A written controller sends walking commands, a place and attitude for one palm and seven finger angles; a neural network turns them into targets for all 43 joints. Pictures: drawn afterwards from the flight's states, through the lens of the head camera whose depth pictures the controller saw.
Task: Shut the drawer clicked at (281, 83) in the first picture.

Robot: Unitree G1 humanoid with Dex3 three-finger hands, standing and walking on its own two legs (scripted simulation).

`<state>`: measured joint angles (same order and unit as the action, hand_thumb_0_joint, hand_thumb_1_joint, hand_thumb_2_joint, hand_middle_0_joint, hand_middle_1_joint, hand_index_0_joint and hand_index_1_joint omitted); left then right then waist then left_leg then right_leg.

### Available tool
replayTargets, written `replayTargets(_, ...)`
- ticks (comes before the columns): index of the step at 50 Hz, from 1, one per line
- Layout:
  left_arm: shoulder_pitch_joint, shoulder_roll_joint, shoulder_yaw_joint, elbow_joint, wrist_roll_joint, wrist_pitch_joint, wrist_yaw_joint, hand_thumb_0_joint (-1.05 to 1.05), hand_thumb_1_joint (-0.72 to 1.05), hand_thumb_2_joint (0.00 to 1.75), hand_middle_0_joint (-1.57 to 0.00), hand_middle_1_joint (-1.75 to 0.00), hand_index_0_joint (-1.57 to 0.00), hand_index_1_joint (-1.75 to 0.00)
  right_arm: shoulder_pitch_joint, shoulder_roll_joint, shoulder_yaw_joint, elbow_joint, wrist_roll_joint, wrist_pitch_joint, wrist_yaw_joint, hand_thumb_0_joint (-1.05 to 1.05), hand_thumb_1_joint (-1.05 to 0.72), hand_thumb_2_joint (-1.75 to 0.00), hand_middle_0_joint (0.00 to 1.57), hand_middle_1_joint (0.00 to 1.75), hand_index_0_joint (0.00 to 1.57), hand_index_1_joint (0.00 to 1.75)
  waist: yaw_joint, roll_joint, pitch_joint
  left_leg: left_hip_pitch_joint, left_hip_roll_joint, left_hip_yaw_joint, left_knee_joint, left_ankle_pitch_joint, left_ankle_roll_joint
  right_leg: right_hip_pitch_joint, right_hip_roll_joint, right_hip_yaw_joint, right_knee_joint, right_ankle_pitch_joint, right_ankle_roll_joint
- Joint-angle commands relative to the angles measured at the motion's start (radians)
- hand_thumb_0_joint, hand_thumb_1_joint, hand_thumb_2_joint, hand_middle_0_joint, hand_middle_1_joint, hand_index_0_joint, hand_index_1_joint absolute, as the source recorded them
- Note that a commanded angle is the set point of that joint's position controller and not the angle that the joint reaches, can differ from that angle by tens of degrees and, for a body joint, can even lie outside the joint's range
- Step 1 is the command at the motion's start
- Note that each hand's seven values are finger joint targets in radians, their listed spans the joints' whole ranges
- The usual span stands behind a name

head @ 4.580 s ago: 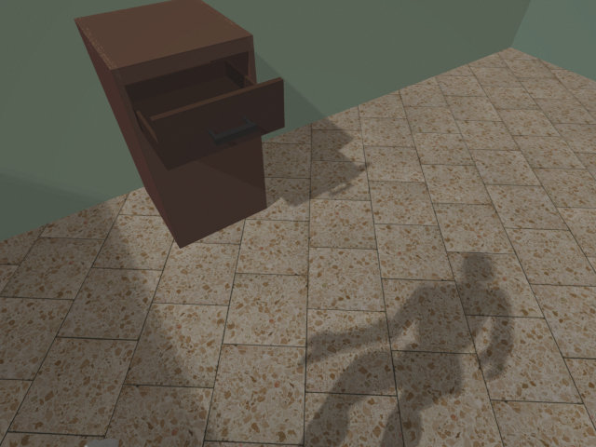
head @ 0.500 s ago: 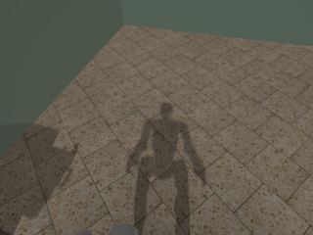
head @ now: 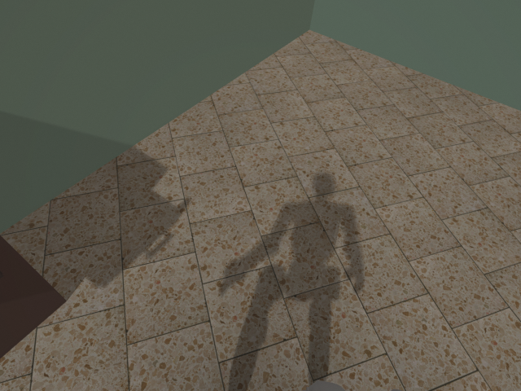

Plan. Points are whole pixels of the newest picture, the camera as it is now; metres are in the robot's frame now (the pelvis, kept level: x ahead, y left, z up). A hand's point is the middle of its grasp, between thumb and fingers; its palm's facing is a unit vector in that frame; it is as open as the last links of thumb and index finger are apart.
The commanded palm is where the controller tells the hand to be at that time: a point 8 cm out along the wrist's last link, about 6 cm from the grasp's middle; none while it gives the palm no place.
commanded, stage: turn to face it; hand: left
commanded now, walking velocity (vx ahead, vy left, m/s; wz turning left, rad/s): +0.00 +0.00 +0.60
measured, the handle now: out of the picture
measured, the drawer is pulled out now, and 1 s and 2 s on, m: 0.22 0.22 0.22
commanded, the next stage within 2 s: take the last steps up to it in 1.44 s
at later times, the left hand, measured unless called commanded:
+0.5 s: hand out of the picture -0.01 +0.18 -0.16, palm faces +0.31 -0.92 -0.25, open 7.4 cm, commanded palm none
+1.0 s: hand out of the picture -0.06 +0.21 -0.15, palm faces +0.58 -0.76 -0.29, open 7.4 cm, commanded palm none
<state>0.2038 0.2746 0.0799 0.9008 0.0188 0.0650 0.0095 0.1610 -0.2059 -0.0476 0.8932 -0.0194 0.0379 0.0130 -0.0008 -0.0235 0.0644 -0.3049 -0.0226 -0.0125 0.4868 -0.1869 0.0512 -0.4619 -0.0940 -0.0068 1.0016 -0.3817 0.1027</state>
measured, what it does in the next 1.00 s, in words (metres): steps on the spot, turning left: right foot, then left foot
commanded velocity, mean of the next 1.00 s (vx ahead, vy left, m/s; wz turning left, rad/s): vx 0.00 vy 0.00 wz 0.60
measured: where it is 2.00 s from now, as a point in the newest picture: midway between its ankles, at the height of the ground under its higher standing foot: outside the picture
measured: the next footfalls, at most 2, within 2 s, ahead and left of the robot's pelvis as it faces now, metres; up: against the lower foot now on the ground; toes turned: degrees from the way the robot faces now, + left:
right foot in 0.18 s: +0.04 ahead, -0.16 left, +0.00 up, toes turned +5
left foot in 0.58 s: -0.04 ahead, +0.11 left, +0.00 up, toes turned +28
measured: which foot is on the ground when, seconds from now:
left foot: down 0.00-0.18, up 0.20-0.56, down 0.58-1.00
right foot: up 0.00-0.16, down 0.18-0.58, up 0.60-1.00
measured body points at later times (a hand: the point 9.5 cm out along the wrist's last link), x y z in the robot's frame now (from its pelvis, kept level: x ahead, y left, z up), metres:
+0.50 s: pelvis -0.03 -0.03 +0.00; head +0.01 -0.03 +0.44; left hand -0.02 +0.22 -0.14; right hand +0.12 -0.28 -0.14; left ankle -0.07 +0.10 -0.70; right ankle +0.00 -0.16 -0.74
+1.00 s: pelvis -0.03 -0.03 -0.01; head +0.00 -0.03 +0.44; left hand -0.09 +0.25 -0.13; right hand +0.18 -0.20 -0.15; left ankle -0.07 +0.09 -0.74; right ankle +0.05 -0.13 -0.73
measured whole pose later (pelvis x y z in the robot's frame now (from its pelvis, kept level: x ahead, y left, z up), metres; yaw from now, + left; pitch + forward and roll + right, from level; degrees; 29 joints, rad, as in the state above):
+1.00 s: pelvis -0.03 -0.03 -0.01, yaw +36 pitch +0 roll +0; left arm 0.15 0.24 0.05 0.85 0.00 0.04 0.02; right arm 0.19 -0.23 -0.07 0.91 -0.02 0.06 0.01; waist -0.03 0.02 0.06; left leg -0.32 -0.06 -0.13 0.56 -0.23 0.00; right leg -0.30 -0.03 -0.01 0.63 -0.35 0.08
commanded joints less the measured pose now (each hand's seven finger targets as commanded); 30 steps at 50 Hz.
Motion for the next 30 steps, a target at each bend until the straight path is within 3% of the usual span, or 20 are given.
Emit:
replayTargets(1, -0.048, 0.061, 0.016, -0.104, -0.006, -0.032, 0.009, 0.0, 0.9, 0.9, -0.2, -0.3, -0.2, -0.3, 0.046, -0.232, -0.076, -0.055, -0.002, -0.019, -0.014, 0.0, -0.9, -0.9, 0.2, 0.3, 0.2, 0.3, -0.041, 0.171, -0.103, 0.141, 0.242, -0.34, -0.172, 0.1, 0.127, -0.028, 0.028, 0.008, -0.102, -0.05, -0.01)
replayTargets(3, -0.04, 0.045, 0.013, -0.112, -0.011, -0.036, 0.013, 0.0, 0.9, 0.9, -0.2, -0.3, -0.2, -0.3, 0.044, -0.228, -0.078, -0.054, -0.005, -0.016, -0.015, 0.0, -0.9, -0.9, 0.2, 0.3, 0.2, 0.3, -0.035, 0.187, -0.123, 0.122, 0.235, -0.374, -0.149, 0.152, 0.13, 0.032, 0.048, 0.014, -0.186, -0.063, -0.021)
replayTargets(5, 0.008, 0.04, 0.011, -0.107, -0.016, -0.041, 0.017, 0.0, 0.9, 0.9, -0.2, -0.3, -0.2, -0.3, 0.018, -0.228, -0.084, -0.063, -0.005, -0.011, -0.014, 0.0, -0.9, -0.9, 0.2, 0.3, 0.2, 0.3, -0.013, 0.193, -0.137, 0.074, 0.212, -0.389, -0.115, 0.19, 0.117, 0.135, 0.073, 0.003, -0.314, -0.039, -0.032)
replayTargets(6, 0.039, 0.05, 0.011, -0.101, -0.017, -0.047, 0.018, 0.0, 0.9, 0.9, -0.2, -0.3, -0.2, -0.3, 0.005, -0.222, -0.084, -0.066, -0.002, -0.01, -0.013, 0.0, -0.9, -0.9, 0.2, 0.3, 0.2, 0.3, 0.004, 0.179, -0.144, 0.036, 0.189, -0.384, -0.083, 0.204, 0.098, 0.211, 0.082, -0.001, -0.413, 0.027, -0.036)
replayTargets(7, 0.086, 0.061, 0.018, -0.092, -0.018, -0.053, 0.021, 0.0, 0.9, 0.9, -0.2, -0.3, -0.2, -0.3, -0.012, -0.209, -0.084, -0.073, 0.003, -0.008, -0.01, 0.0, -0.9, -0.9, 0.2, 0.3, 0.2, 0.3, 0.03, 0.158, -0.155, -0.047, 0.152, -0.36, -0.047, 0.124, 0.06, 0.333, 0.07, -0.007, -0.553, 0.114, -0.044)
replayTargets(8, 0.118, 0.12, 0.031, -0.09, -0.006, -0.06, 0.028, 0.0, 0.9, 0.9, -0.2, -0.3, -0.2, -0.3, 0.0, -0.154, -0.079, -0.083, 0.012, -0.005, -0.005, 0.0, -0.9, -0.9, 0.2, 0.3, 0.2, 0.3, 0.046, -0.009, -0.159, -0.208, 0.065, -0.282, 0.09, -0.066, -0.006, 0.47, -0.073, 0.127, -0.708, 0.056, -0.091)
replayTargets(9, 0.101, 0.207, 0.044, -0.106, 0.01, -0.064, 0.032, 0.0, 0.9, 0.9, -0.2, -0.3, -0.2, -0.3, 0.013, -0.09, -0.067, -0.11, 0.012, -0.007, -0.003, 0.0, -0.9, -0.9, 0.2, 0.3, 0.2, 0.3, 0.048, -0.293, -0.119, -0.38, -0.078, -0.052, 0.357, -0.339, -0.094, 0.479, -0.364, 0.402, -0.797, 0.029, -0.208)
replayTargets(10, 0.051, 0.192, 0.034, -0.125, 0.001, -0.06, 0.035, 0.0, 0.9, 0.9, -0.2, -0.3, -0.2, -0.3, -0.009, -0.149, -0.079, -0.107, -0.006, -0.002, -0.002, 0.0, -0.9, -0.9, 0.2, 0.3, 0.2, 0.3, 0.037, -0.217, -0.096, -0.332, -0.017, -0.084, 0.536, -0.364, -0.083, 0.325, -0.399, 0.358, -0.789, 0.071, -0.249)
replayTargets(11, -0.003, 0.162, 0.036, -0.135, 0.0, -0.061, 0.038, 0.0, 0.9, 0.9, -0.2, -0.3, -0.2, -0.3, -0.008, -0.14, -0.083, -0.099, -0.004, 0.008, 0.0, 0.0, -0.9, -0.9, 0.2, 0.3, 0.2, 0.3, 0.008, -0.225, -0.077, -0.313, -0.004, -0.081, 0.631, -0.339, -0.083, 0.271, -0.35, 0.327, -0.77, 0.119, -0.244)
replayTargets(13, -0.085, 0.101, 0.01, -0.144, 0.001, -0.067, 0.031, 0.0, 0.9, 0.9, -0.2, -0.3, -0.2, -0.3, 0.027, -0.131, -0.08, -0.051, -0.005, 0.019, 0.015, 0.0, -0.9, -0.9, 0.2, 0.3, 0.2, 0.3, -0.038, -0.125, 0.009, -0.291, 0.033, -0.036, 0.748, -0.205, -0.102, 0.206, -0.243, 0.114, -0.716, 0.226, -0.214)
replayTargets(14, -0.083, 0.092, 0.007, -0.143, 0.003, -0.071, 0.03, 0.0, 0.9, 0.9, -0.2, -0.3, -0.2, -0.3, 0.046, -0.122, -0.075, -0.042, -0.003, 0.021, 0.019, 0.0, -0.9, -0.9, 0.2, 0.3, 0.2, 0.3, -0.038, -0.128, 0.0, -0.281, 0.035, -0.013, 0.751, -0.182, -0.111, 0.218, -0.222, 0.06, -0.7, 0.27, -0.206)
replayTargets(15, -0.064, 0.094, 0.006, -0.137, 0.004, -0.072, 0.03, 0.0, 0.9, 0.9, -0.2, -0.3, -0.2, -0.3, 0.041, -0.116, -0.073, -0.04, -0.001, 0.022, 0.021, 0.0, -0.9, -0.9, 0.2, 0.3, 0.2, 0.3, -0.027, -0.155, -0.005, -0.276, 0.04, 0.003, 0.732, -0.179, -0.118, 0.236, -0.219, 0.036, -0.695, 0.29, -0.205)
replayTargets(19, 0.021, 0.129, 0.016, -0.103, 0.009, -0.066, 0.027, 0.0, 0.9, 0.9, -0.2, -0.3, -0.2, -0.3, -0.04, -0.104, -0.062, -0.06, 0.002, 0.023, 0.023, 0.0, -0.9, -0.9, 0.2, 0.3, 0.2, 0.3, 0.025, -0.163, -0.01, -0.235, 0.05, 0.058, 0.538, -0.234, -0.131, 0.308, -0.243, -0.007, -0.673, 0.352, -0.217)
replayTargets(22, 0.053, 0.163, 0.025, -0.086, 0.013, -0.061, 0.023, 0.0, 0.9, 0.9, -0.2, -0.3, -0.2, -0.3, -0.075, -0.098, -0.051, -0.074, 0.007, 0.014, 0.024, 0.0, -0.9, -0.9, 0.2, 0.3, 0.2, 0.3, 0.046, -0.194, -0.045, -0.172, 0.046, 0.095, 0.381, -0.266, -0.124, 0.355, -0.267, -0.034, -0.623, 0.463, -0.223)
replayTargets(24, 0.059, 0.177, 0.032, -0.079, 0.013, -0.058, 0.022, 0.0, 0.9, 0.9, -0.2, -0.3, -0.2, -0.3, -0.067, -0.102, -0.045, -0.076, 0.011, 0.004, 0.02, 0.0, -0.9, -0.9, 0.2, 0.3, 0.2, 0.3, 0.05, -0.211, -0.08, -0.118, 0.041, 0.116, 0.279, -0.267, -0.113, 0.384, -0.28, -0.05, -0.572, 0.553, -0.219)
replayTargets(26, 0.048, 0.174, 0.035, -0.071, 0.009, -0.052, 0.019, 0.0, 0.9, 0.9, -0.2, -0.3, -0.2, -0.3, -0.015, -0.114, -0.047, -0.068, 0.011, -0.006, 0.016, 0.0, -0.9, -0.9, 0.2, 0.3, 0.2, 0.3, 0.02, -0.184, -0.111, -0.015, 0.029, 0.132, 0.094, -0.165, -0.102, 0.376, -0.266, -0.102, -0.479, 0.564, -0.172)
replayTargets(27, 0.042, 0.168, 0.037, -0.073, 0.0, -0.047, 0.017, 0.0, 0.9, 0.9, -0.2, -0.3, -0.2, -0.3, 0.04, -0.145, -0.054, -0.052, 0.008, -0.013, 0.016, 0.0, -0.9, -0.9, 0.2, 0.3, 0.2, 0.3, -0.013, -0.125, -0.146, 0.115, 0.04, 0.116, -0.054, -0.021, -0.09, 0.313, -0.246, -0.141, -0.375, 0.508, -0.126)
replayTargets(28, 0.059, 0.122, 0.032, -0.096, -0.008, -0.041, 0.011, 0.0, 0.9, 0.9, -0.2, -0.3, -0.2, -0.3, 0.097, -0.245, -0.077, -0.045, 0.0, -0.025, 0.011, 0.0, -0.9, -0.9, 0.2, 0.3, 0.2, 0.3, -0.043, 0.112, -0.197, 0.315, 0.207, -0.106, -0.111, 0.216, -0.018, 0.099, -0.158, -0.18, -0.167, 0.257, -0.058)
replayTargets(29, 0.018, 0.055, 0.008, -0.143, -0.008, -0.04, 0.005, 0.0, 0.9, 0.9, -0.2, -0.3, -0.2, -0.3, 0.161, -0.343, -0.101, -0.038, 0.004, -0.025, 0.004, 0.0, -0.9, -0.9, 0.2, 0.3, 0.2, 0.3, -0.08, 0.37, -0.2, 0.394, 0.443, -0.383, -0.108, 0.633, 0.123, -0.15, -0.047, -0.15, 0.03, -0.302, 0.002)
replayTargets(30, -0.055, 0.073, 0.006, -0.153, 0.002, -0.028, 0.012, 0.0, 0.9, 0.9, -0.2, -0.3, -0.2, -0.3, 0.207, -0.327, -0.098, -0.009, 0.005, -0.024, -0.006, 0.0, -0.9, -0.9, 0.2, 0.3, 0.2, 0.3, -0.105, 0.249, -0.199, 0.352, 0.45, -0.365, -0.096, 0.591, 0.168, -0.165, -0.049, -0.049, 0.14, -0.271, -0.013)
